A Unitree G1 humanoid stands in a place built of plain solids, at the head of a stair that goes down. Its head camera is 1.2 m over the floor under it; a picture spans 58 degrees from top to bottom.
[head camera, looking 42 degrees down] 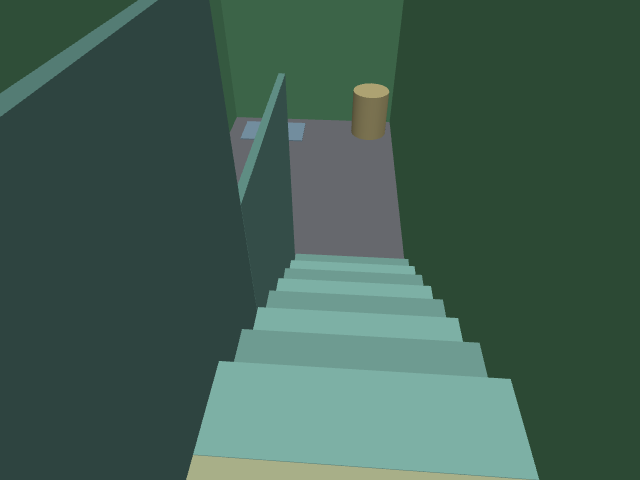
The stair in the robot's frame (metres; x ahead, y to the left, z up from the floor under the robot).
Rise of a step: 0.17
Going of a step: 0.25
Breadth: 0.91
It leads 4 degrees to the right of straight ahead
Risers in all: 8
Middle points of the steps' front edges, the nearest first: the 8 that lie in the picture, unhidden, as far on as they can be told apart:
0.73 -0.13 0.00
0.98 -0.15 -0.17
1.23 -0.17 -0.35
1.49 -0.18 -0.52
1.74 -0.20 -0.70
1.99 -0.22 -0.87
2.24 -0.24 -1.05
2.49 -0.25 -1.22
